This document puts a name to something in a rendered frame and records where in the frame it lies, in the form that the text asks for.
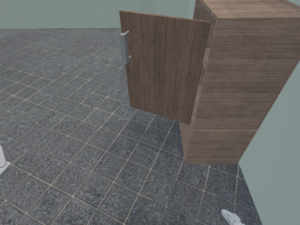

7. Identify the robot right hand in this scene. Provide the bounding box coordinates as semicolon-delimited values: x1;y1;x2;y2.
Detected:
221;209;245;225

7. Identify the robot left hand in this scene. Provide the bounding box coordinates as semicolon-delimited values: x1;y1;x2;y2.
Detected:
0;144;10;177

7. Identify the cupboard door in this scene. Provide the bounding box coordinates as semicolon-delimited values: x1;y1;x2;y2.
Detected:
119;10;211;125

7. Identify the handle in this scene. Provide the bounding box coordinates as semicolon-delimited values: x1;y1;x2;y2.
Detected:
119;31;132;64

